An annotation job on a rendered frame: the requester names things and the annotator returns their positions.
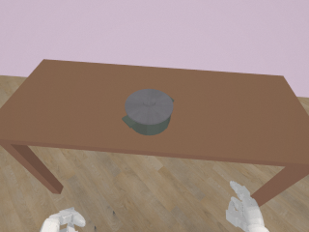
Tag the pot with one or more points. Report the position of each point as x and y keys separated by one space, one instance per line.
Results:
x=147 y=129

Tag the left robot hand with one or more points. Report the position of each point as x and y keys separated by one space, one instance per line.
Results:
x=68 y=216

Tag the right robot hand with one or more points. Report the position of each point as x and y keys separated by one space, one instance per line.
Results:
x=248 y=211

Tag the knob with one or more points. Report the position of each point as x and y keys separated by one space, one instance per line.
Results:
x=149 y=101

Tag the lid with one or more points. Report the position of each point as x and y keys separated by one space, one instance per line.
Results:
x=141 y=114

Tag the table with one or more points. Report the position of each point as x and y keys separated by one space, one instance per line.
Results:
x=220 y=116

